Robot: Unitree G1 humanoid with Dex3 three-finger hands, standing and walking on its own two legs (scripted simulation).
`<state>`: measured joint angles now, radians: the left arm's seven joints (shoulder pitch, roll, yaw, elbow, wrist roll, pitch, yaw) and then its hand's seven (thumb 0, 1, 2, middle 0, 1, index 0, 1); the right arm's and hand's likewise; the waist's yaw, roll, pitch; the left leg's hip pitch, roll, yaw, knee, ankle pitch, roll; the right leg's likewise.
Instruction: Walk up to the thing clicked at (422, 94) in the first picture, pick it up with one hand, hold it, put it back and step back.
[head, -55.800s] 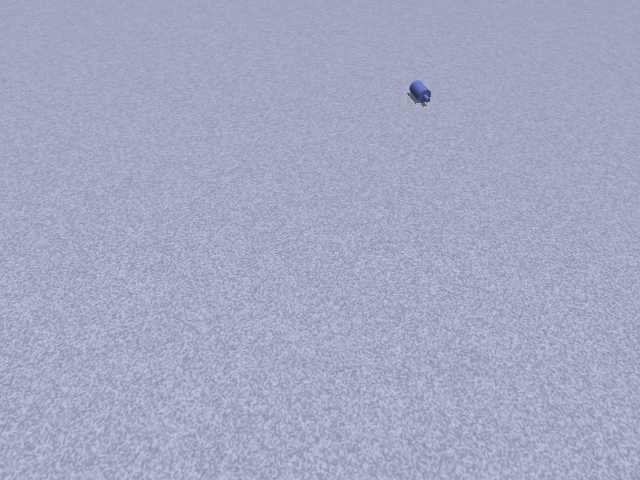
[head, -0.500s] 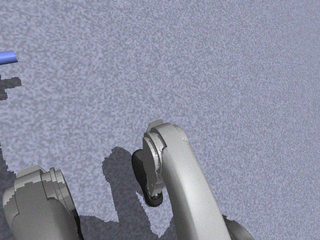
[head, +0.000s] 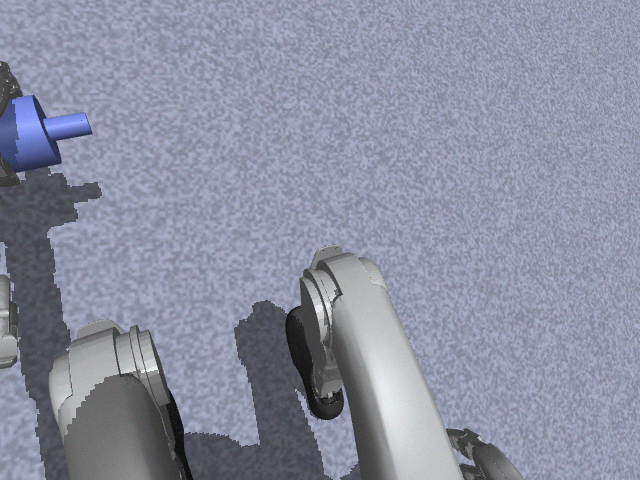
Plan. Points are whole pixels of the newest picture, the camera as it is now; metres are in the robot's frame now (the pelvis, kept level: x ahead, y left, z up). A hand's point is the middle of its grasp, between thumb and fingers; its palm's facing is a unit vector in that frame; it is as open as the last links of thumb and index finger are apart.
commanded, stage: lift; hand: left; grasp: from above
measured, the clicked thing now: (11, 136) +0.55 +0.22 -0.18
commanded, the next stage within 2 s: hold in 1.48 s
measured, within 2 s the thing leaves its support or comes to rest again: neither
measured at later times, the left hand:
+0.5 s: hand out of the picture +0.45 +0.26 +0.01, palm faces -0.45 -0.10 -0.89, open 10.7 cm
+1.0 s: hand out of the picture +0.37 +0.23 +0.20, palm faces -0.47 -0.12 -0.87, open 10.7 cm
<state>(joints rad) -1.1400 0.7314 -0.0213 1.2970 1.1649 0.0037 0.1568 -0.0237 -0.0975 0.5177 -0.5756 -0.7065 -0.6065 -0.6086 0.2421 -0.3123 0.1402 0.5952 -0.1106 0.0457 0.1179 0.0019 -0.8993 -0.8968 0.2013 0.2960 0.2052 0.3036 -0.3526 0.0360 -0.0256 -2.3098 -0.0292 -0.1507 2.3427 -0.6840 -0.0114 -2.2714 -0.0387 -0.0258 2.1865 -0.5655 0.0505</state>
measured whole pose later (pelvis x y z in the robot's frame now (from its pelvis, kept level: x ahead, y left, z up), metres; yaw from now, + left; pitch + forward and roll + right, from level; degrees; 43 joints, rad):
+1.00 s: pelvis +0.03 -0.01 +0.28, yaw +6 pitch +20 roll -1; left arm -0.43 0.43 -0.16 0.80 0.97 0.04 0.06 -0.04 -0.05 0.39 -0.73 -0.43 -0.74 -0.36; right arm 0.22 -0.23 -0.02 0.69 0.04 0.05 -0.06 0.01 -0.89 -0.89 0.20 0.30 0.21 0.30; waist -0.10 0.05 -0.16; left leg -1.19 0.03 -0.04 1.39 -0.55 -0.02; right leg -1.22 -0.04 0.00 1.34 -0.47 0.04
